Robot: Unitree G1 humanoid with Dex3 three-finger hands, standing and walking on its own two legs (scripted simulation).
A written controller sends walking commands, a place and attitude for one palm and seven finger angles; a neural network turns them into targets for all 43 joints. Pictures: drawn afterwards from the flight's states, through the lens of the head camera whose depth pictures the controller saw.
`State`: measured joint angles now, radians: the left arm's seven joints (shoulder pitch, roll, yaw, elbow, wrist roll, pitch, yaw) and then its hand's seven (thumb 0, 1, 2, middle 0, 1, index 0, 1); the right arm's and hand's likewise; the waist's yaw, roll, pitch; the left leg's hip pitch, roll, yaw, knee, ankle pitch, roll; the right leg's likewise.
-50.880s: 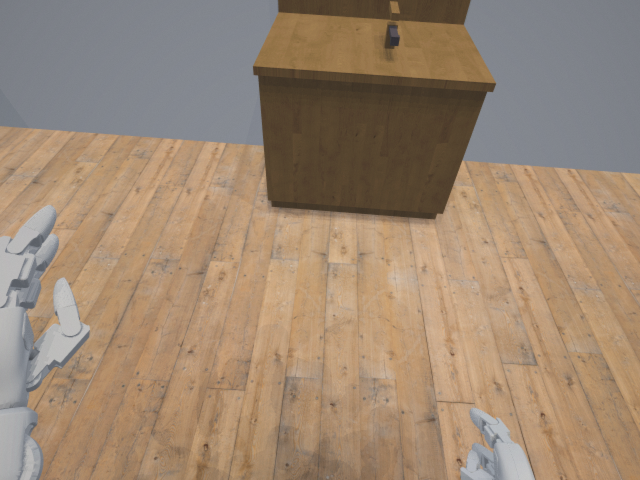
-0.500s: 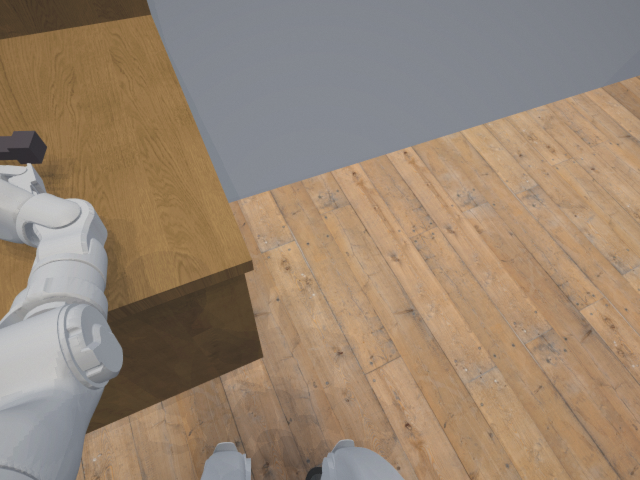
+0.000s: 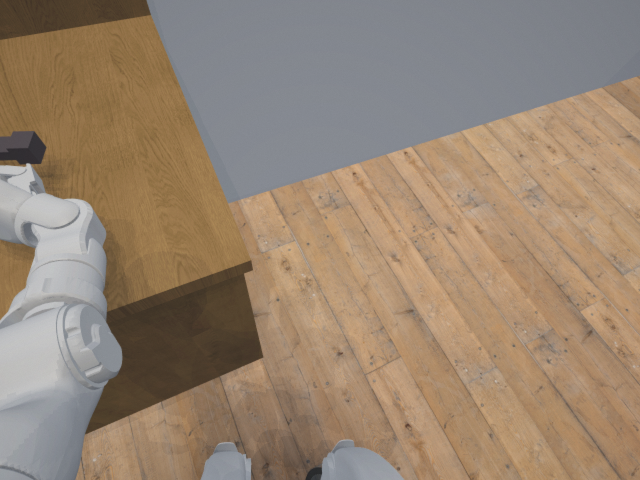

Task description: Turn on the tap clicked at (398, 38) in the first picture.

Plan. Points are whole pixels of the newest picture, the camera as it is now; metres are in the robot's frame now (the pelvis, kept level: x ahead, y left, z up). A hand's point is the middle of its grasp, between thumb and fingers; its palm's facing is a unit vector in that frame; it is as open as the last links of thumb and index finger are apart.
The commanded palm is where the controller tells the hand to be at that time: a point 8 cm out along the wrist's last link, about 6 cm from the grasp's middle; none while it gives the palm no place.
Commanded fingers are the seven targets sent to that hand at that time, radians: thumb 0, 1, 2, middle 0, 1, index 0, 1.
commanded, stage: push the lever round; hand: left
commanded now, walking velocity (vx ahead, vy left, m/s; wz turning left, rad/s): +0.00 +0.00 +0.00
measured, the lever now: (27, 147) +0.53 +0.32 +0.07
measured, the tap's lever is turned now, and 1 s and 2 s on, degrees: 71 86 86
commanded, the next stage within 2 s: lift the hand up off the lever in 0.56 s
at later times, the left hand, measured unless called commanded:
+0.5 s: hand (52, 149) +0.53 +0.29 +0.07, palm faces +0.84 -0.52 -0.13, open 7.9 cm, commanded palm +0.50 +0.30 +0.07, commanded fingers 0.00 0.90 0.90 -0.15 -0.15 -0.15 -0.15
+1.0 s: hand (64, 136) +0.55 +0.28 +0.07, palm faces +0.84 -0.53 -0.15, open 7.2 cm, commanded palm +0.50 +0.30 +0.08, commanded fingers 0.00 0.90 0.90 -0.15 -0.15 -0.15 -0.15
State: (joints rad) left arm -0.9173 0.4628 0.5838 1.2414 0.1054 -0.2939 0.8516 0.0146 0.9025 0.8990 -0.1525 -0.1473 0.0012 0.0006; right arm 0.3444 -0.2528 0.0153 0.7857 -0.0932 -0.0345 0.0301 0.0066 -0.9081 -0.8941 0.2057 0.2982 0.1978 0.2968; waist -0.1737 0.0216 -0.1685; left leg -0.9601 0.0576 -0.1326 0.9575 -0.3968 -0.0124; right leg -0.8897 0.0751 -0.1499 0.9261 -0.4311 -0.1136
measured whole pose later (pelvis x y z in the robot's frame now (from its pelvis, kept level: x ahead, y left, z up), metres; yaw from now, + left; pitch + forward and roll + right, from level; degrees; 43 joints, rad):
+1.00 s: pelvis +0.01 +0.04 +0.00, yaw -3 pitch +24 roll -3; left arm -1.04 0.47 0.69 1.34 0.25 -0.27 0.87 0.01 1.05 1.11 -0.15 -0.15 -0.15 -0.15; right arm 0.42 -0.23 0.00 0.77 -0.13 0.00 0.08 0.01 -0.91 -0.89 0.21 0.30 0.20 0.30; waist -0.23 0.04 -0.18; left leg -0.98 0.06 -0.07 0.97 -0.41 -0.04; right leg -0.91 0.07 -0.09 0.90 -0.42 -0.06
